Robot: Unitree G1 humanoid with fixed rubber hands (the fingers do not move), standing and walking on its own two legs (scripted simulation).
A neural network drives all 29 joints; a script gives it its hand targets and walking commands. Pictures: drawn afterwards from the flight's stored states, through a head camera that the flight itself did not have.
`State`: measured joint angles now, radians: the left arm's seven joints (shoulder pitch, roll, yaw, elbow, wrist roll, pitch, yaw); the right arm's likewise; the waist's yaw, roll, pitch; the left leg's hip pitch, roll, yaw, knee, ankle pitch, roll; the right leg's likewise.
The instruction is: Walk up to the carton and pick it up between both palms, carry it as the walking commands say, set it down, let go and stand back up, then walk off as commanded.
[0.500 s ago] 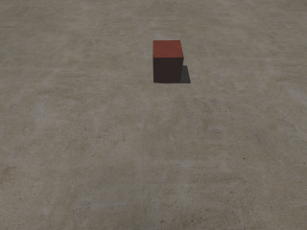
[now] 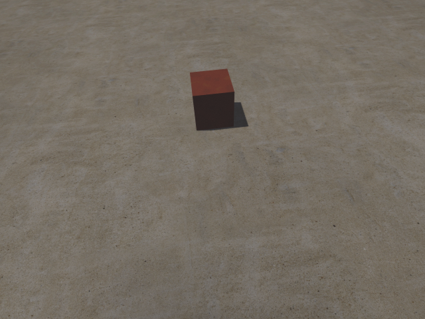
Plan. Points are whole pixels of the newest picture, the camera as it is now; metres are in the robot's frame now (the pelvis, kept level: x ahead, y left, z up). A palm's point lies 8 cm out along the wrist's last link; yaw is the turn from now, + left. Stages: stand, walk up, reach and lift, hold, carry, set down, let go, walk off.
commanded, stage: walk up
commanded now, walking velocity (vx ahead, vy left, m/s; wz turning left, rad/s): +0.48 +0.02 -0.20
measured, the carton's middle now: (211, 99) +1.60 -0.02 -0.61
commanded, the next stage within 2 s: none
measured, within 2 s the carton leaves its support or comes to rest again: neither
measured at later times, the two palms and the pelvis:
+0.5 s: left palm (115, 249) +0.30 +0.24 -0.11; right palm (316, 313) +0.15 -0.20 -0.13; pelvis +0.21 +0.02 +0.02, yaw -8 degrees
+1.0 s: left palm (143, 224) +0.36 +0.18 -0.10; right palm (304, 158) +0.55 -0.28 -0.10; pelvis +0.43 -0.05 +0.03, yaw -6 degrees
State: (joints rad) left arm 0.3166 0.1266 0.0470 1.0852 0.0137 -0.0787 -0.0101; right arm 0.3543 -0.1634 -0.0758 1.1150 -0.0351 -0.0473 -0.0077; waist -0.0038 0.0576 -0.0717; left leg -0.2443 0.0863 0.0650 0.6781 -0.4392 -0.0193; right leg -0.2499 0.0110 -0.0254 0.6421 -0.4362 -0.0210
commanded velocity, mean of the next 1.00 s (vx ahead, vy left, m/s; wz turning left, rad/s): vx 0.49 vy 0.01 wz -0.12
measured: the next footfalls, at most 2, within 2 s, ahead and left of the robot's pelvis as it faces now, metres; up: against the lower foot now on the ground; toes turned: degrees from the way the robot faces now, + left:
left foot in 0.24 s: +0.23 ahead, +0.14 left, +0.00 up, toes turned +5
right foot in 0.62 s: +0.39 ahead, -0.14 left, +0.00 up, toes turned -18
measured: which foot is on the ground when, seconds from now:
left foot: up 0.00-0.22, down 0.24-0.62, up 0.64-1.00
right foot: down 0.00-0.24, up 0.26-0.60, down 0.62-1.00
